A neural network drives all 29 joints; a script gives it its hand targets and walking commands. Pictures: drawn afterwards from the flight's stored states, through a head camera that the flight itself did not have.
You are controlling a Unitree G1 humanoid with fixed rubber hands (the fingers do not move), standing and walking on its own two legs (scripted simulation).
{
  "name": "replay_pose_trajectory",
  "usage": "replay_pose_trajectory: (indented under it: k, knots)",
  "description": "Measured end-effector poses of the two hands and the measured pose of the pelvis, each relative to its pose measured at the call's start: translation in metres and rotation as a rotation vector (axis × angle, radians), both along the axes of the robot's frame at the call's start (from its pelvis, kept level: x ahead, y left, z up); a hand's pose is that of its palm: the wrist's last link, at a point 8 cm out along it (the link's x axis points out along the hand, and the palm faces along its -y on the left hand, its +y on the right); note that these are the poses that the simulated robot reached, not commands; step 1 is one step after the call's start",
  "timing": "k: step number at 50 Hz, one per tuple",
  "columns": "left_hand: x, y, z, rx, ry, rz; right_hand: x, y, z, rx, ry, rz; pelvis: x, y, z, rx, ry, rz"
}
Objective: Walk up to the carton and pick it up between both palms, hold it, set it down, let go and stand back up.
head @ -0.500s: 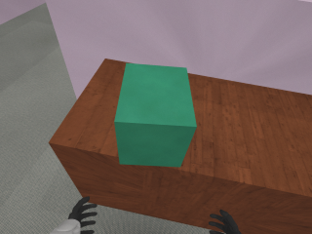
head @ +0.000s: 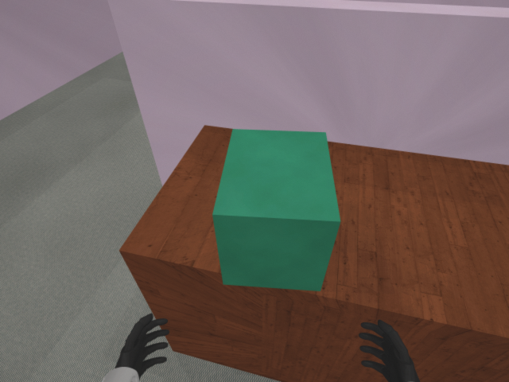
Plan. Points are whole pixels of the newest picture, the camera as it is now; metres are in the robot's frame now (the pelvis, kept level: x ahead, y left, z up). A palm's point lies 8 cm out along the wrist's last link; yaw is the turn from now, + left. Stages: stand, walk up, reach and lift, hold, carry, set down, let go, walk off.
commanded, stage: reach and lift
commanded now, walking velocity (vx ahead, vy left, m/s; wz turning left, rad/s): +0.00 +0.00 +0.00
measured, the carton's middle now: (275, 207) +0.46 -0.03 +0.00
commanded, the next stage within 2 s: none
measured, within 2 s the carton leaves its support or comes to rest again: neither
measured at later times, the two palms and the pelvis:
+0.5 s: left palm (122, 334) +0.20 +0.22 -0.02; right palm (385, 340) +0.19 -0.20 -0.03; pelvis +0.04 +0.00 +0.00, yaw +1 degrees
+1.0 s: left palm (146, 306) +0.24 +0.19 +0.00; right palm (395, 308) +0.23 -0.22 +0.00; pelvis +0.03 -0.01 +0.00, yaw +0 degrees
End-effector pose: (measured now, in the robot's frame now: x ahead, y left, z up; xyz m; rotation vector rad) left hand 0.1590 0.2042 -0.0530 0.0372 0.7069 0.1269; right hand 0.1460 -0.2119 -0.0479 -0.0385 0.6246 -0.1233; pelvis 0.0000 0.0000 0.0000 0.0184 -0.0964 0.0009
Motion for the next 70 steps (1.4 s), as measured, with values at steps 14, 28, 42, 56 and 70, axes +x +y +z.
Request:
replay_pose_trajectory:
  k: [14,28,42,56,70]
  knots:
    - [-0.004,-0.018,-0.013,-0.054,-0.093,0.033,0.019,0.003,0.015,0.008,-0.024,-0.023,0.011,-0.015,0.002,-0.007,0.091,0.018]
    - [0.036,0.016,0.038,0.041,-0.289,-0.074,0.047,0.005,0.021,0.023,-0.246,-0.087,0.046,0.007,0.003,-0.024,0.040,0.006]
    - [0.041,-0.016,0.031,-0.026,-0.383,-0.074,0.062,-0.012,0.048,-0.013,-0.302,-0.057,0.034,-0.003,0.002,-0.020,0.008,0.009]
    - [0.105,-0.010,0.070,-0.002,-0.427,-0.088,0.106,-0.008,0.061,0.024,-0.341,-0.064,0.034,-0.008,0.004,-0.006,0.056,0.003]
    - [0.144,-0.013,0.092,-0.038,-0.394,-0.110,0.146,-0.017,0.097,0.034,-0.357,-0.069,0.042,-0.008,0.006,-0.011,0.077,-0.002]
